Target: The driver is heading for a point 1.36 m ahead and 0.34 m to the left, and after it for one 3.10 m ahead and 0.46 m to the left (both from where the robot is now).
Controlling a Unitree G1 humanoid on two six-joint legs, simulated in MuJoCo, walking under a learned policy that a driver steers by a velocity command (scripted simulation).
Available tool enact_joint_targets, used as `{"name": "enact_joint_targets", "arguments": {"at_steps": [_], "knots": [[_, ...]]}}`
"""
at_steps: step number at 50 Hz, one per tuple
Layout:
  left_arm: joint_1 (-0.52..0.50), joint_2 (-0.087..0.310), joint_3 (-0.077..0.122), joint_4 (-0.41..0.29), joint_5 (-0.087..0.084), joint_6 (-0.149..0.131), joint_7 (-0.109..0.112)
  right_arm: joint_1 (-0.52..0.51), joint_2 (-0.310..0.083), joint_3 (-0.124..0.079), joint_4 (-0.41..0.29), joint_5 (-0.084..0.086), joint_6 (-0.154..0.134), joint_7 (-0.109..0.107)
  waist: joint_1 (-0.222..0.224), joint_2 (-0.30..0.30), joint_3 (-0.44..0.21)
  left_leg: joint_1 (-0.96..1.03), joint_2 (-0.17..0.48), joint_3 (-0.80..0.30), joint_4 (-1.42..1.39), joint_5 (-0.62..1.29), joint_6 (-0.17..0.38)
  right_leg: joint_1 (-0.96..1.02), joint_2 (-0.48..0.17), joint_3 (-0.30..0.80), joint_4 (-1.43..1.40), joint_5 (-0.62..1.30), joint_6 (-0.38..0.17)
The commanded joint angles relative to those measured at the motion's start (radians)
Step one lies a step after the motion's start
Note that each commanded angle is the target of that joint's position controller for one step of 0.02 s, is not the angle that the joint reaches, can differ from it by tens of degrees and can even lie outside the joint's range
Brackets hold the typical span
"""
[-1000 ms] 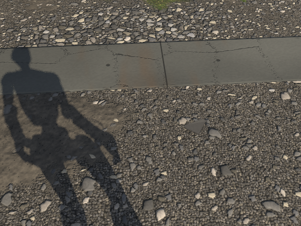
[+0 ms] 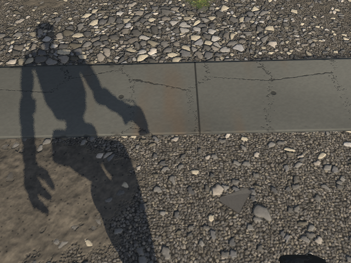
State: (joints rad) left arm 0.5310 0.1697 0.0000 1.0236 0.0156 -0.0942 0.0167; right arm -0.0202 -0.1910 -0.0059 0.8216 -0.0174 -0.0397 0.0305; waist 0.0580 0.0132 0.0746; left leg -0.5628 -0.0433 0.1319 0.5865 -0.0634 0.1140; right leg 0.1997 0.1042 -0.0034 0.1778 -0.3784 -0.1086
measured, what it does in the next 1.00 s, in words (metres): walks ahead, turning left: left foot, then right foot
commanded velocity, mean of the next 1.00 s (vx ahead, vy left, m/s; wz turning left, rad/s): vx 0.50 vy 0.00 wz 0.43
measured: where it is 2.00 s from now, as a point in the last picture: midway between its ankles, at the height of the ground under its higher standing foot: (130, 129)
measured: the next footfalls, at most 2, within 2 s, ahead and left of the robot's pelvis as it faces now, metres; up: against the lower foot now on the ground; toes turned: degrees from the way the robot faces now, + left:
left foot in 0.04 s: +0.19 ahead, +0.05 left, +0.00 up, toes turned +4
right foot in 0.58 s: +0.53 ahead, -0.06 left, +0.00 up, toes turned +20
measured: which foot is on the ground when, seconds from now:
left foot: up 0.00-0.02, down 0.04-0.58, up 0.60-1.00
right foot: down 0.00-0.06, up 0.08-0.56, down 0.58-1.00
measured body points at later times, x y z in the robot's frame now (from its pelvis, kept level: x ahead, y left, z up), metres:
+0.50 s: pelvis +0.27 +0.00 +0.02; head +0.31 +0.02 +0.46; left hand +0.46 +0.26 -0.08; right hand +0.26 -0.27 -0.11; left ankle +0.15 +0.04 -0.72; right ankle +0.47 -0.11 -0.68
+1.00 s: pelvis +0.53 +0.05 +0.02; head +0.55 +0.06 +0.47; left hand +0.36 +0.24 -0.12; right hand +0.81 -0.05 -0.08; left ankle +0.59 +0.22 -0.68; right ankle +0.49 -0.08 -0.72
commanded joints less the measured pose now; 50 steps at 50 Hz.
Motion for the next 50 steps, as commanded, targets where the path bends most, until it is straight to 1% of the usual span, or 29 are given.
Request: {"name": "enact_joint_targets", "arguments": {"at_steps": [1, 2, 3, 4, 5, 6, 7, 8, 10, 13, 15, 18, 22, 24, 26, 27, 28, 29, 30, 31, 32, 33, 34, 35, 37, 40, 43, 46, 50], "knots": [[-0.036, 0.189, 0.040, -0.032, 0.011, 0.000, 0.020, 0.312, -0.143, -0.050, 0.067, 0.004, -0.016, -0.021, -0.193, -0.108, -0.144, 0.380, -0.065, -0.011, -0.064, -0.040, 0.067, -0.095, -0.287, -0.006, 0.440, 1.296, 0.025], [-0.068, 0.196, 0.042, -0.044, 0.008, 0.002, 0.017, 0.451, -0.173, -0.066, 0.108, -0.009, -0.019, -0.030, -0.261, -0.078, -0.200, 0.583, 0.011, -0.103, -0.100, -0.075, 0.111, -0.250, -0.261, -0.030, 0.675, 1.086, 0.028], [-0.056, 0.140, 0.032, -0.072, 0.016, -0.002, 0.013, 0.543, -0.243, -0.086, 0.122, -0.017, -0.016, -0.034, -0.249, 0.072, -0.275, 0.730, 0.248, -0.419, -0.094, -0.096, 0.180, -0.437, -0.142, -0.093, 1.027, 0.398, 0.022], [0.037, 0.098, 0.032, -0.081, -0.003, -0.001, -0.009, 0.485, -0.243, -0.088, 0.124, -0.005, -0.004, -0.025, -0.145, 0.220, -0.295, 0.885, 0.398, -0.914, -0.257, -0.201, 0.351, -0.809, 0.005, 0.002, 1.288, -0.139, 0.052], [-0.068, 0.155, 0.036, -0.107, 0.018, -0.008, -0.009, 0.365, -0.202, -0.085, 0.101, 0.019, -0.007, -0.013, -0.123, 0.054, -0.151, 0.756, 0.355, -0.816, -0.340, -0.334, 0.308, -0.901, -0.086, 0.079, 1.244, -0.016, 0.022], [-0.158, 0.178, 0.044, -0.136, 0.013, -0.018, -0.017, 0.299, -0.158, -0.076, 0.085, 0.018, -0.009, -0.010, -0.108, 0.004, -0.061, 0.610, 0.329, -0.711, -0.380, -0.296, 0.280, -0.882, -0.115, 0.070, 1.188, 0.063, 0.024], [-0.187, 0.170, 0.045, -0.148, 0.013, -0.020, -0.017, 0.280, -0.123, -0.067, 0.091, 0.009, -0.016, -0.010, -0.065, -0.066, -0.008, 0.495, 0.292, -0.638, -0.403, -0.173, 0.247, -0.835, -0.145, 0.070, 1.121, 0.089, 0.033], [-0.197, 0.159, 0.044, -0.157, 0.021, -0.007, -0.018, 0.284, -0.118, -0.063, 0.094, 0.009, -0.024, -0.015, -0.037, -0.084, -0.002, 0.418, 0.251, -0.574, -0.405, -0.078, 0.223, -0.782, -0.165, 0.075, 1.070, 0.090, 0.051], [-0.189, 0.123, 0.037, -0.168, 0.031, 0.023, -0.022, 0.310, -0.130, -0.061, 0.108, 0.013, -0.042, -0.021, -0.009, -0.054, -0.014, 0.347, 0.205, -0.489, -0.413, 0.037, 0.200, -0.726, -0.180, 0.057, 0.980, 0.085, 0.084], [-0.302, 0.121, 0.034, -0.220, 0.030, 0.043, -0.026, 0.371, -0.171, -0.069, 0.118, 0.016, -0.046, -0.025, -0.029, -0.012, 0.007, 0.297, 0.159, -0.428, -0.439, 0.072, 0.177, -0.765, -0.193, 0.019, 0.841, 0.178, 0.124], [-0.416, 0.130, 0.035, -0.262, 0.027, 0.049, -0.027, 0.427, -0.167, -0.068, 0.124, 0.018, -0.041, -0.025, -0.069, 0.008, 0.021, 0.324, 0.141, -0.426, -0.439, 0.108, 0.140, -0.815, -0.191, 0.005, 0.732, 0.281, 0.143], [-0.518, 0.132, 0.032, -0.300, 0.023, 0.053, -0.033, 0.503, -0.169, -0.069, 0.129, 0.017, -0.034, -0.027, -0.119, 0.035, -0.009, 0.430, 0.129, -0.431, -0.393, 0.194, 0.090, -0.858, -0.172, 0.006, 0.630, 0.379, 0.149], [-0.648, 0.136, 0.023, -0.355, 0.017, 0.049, -0.038, 0.569, -0.176, -0.071, 0.125, 0.006, -0.026, -0.038, -0.166, 0.059, -0.013, 0.564, 0.138, -0.470, -0.328, 0.278, 0.098, -0.904, -0.136, 0.008, 0.527, 0.354, 0.148], [-0.687, 0.139, 0.019, -0.381, 0.011, 0.040, -0.040, 0.579, -0.186, -0.074, 0.118, -0.003, -0.023, -0.043, -0.173, 0.071, -0.013, 0.608, 0.152, -0.495, -0.284, 0.330, 0.105, -0.886, -0.116, 0.010, 0.465, 0.319, 0.138], [-0.650, 0.156, 0.022, -0.385, 0.006, 0.028, -0.039, 0.539, -0.203, -0.081, 0.101, -0.004, -0.023, -0.052, -0.138, 0.087, -0.021, 0.592, 0.163, -0.516, -0.242, 0.368, 0.084, -0.769, -0.100, 0.025, 0.380, 0.288, 0.119], [-0.578, 0.173, 0.028, -0.369, 0.003, 0.022, -0.033, 0.494, -0.216, -0.085, 0.086, -0.003, -0.024, -0.052, -0.096, 0.093, -0.042, 0.544, 0.153, -0.510, -0.196, 0.429, 0.061, -0.637, -0.081, 0.023, 0.333, 0.251, 0.102], [-0.462, 0.200, 0.040, -0.333, 0.000, 0.014, -0.024, 0.466, -0.226, -0.088, 0.077, 0.000, -0.030, -0.046, -0.046, 0.079, -0.098, 0.509, 0.125, -0.502, -0.092, 0.501, 0.039, -0.468, -0.056, 0.014, 0.291, 0.241, 0.082], [-0.314, 0.242, 0.056, -0.299, 0.010, 0.000, -0.009, 0.443, -0.222, -0.087, 0.068, 0.010, -0.040, -0.034, 0.027, 0.029, -0.185, 0.422, 0.067, -0.456, 0.096, 0.443, 0.015, -0.246, -0.114, 0.058, 0.253, 0.264, 0.047], [-0.137, 0.322, 0.076, -0.290, 0.037, -0.004, 0.011, 0.450, -0.153, -0.071, 0.027, 0.025, -0.050, -0.029, 0.076, -0.088, -0.353, 0.282, 0.016, -0.376, 0.366, 0.099, 0.001, -0.002, -0.373, 0.297, 0.249, 0.073, 0.001], [-0.173, 0.377, 0.090, -0.296, 0.047, 0.012, 0.009, 0.573, -0.098, -0.062, 0.007, 0.052, -0.041, -0.033, -0.009, -0.314, -0.418, -0.002, -0.115, -0.266, 0.586, -0.520, -0.022, 0.138, -0.574, 0.725, 0.138, 0.022, -0.111], [-0.230, 0.285, 0.084, -0.303, 0.029, 0.023, 0.002, 0.555, -0.184, -0.073, 0.035, 0.013, -0.023, -0.043, -0.035, -0.175, -0.298, -0.084, -0.012, -0.257, 0.675, -0.436, -0.015, 0.013, -0.541, 0.733, 0.121, -0.085, -0.112], [-0.294, 0.195, 0.064, -0.314, 0.020, 0.023, -0.003, 0.476, -0.183, -0.076, 0.032, 0.001, -0.017, -0.033, -0.040, -0.069, -0.170, -0.078, 0.022, -0.246, 0.661, -0.332, -0.021, -0.126, -0.483, 0.561, 0.098, -0.044, -0.087], [-0.319, 0.162, 0.055, -0.307, 0.022, 0.019, -0.008, 0.430, -0.162, -0.074, 0.022, -0.001, -0.014, -0.024, -0.049, -0.036, -0.105, -0.058, 0.049, -0.234, 0.629, -0.279, -0.032, -0.222, -0.433, 0.422, 0.069, 0.086, -0.067], [-0.309, 0.156, 0.052, -0.296, 0.021, 0.014, -0.007, 0.408, -0.153, -0.075, 0.015, -0.011, -0.004, -0.015, -0.058, -0.068, -0.083, -0.039, 0.072, -0.225, 0.602, -0.262, -0.040, -0.272, -0.397, 0.328, 0.049, 0.174, -0.049], [-0.269, 0.152, 0.051, -0.262, 0.010, -0.005, -0.011, 0.401, -0.132, -0.072, 0.004, -0.021, 0.016, 0.002, -0.074, -0.113, -0.076, -0.012, 0.078, -0.209, 0.588, -0.243, -0.048, -0.320, -0.358, 0.217, 0.028, 0.340, -0.039], [-0.212, 0.156, 0.054, -0.225, 0.001, -0.028, -0.023, 0.335, -0.107, -0.063, -0.026, -0.023, 0.025, 0.015, -0.078, -0.106, -0.071, -0.072, 0.075, -0.219, 0.552, -0.180, -0.052, -0.310, -0.353, 0.135, -0.001, 0.457, -0.059], [-0.167, 0.154, 0.052, -0.192, 0.005, -0.028, -0.029, 0.228, -0.102, -0.053, -0.062, -0.023, 0.020, 0.022, -0.066, -0.099, -0.036, -0.127, 0.071, -0.212, 0.424, -0.081, -0.064, -0.304, -0.331, 0.058, -0.030, 0.494, -0.063], [-0.139, 0.168, 0.052, -0.167, 0.000, -0.024, -0.031, 0.101, -0.083, -0.031, -0.100, -0.021, 0.009, 0.031, -0.046, -0.098, -0.016, -0.060, 0.072, -0.141, 0.207, 0.022, -0.069, -0.322, -0.302, -0.016, -0.041, 0.522, -0.049], [-0.053, 0.202, 0.057, -0.116, 0.000, -0.011, -0.024, -0.013, -0.092, -0.017, -0.134, -0.020, 0.001, 0.029, -0.016, -0.102, 0.003, 0.007, 0.076, -0.070, 0.050, -0.021, -0.046, -0.240, -0.343, -0.018, -0.019, 0.572, -0.053]]}}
